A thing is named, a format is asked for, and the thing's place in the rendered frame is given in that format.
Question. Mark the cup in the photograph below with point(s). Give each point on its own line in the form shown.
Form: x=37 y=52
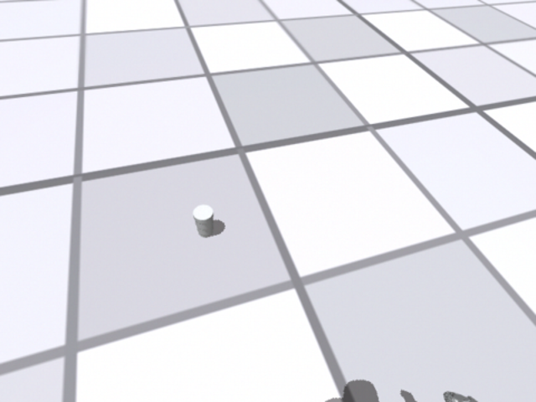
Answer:
x=203 y=216

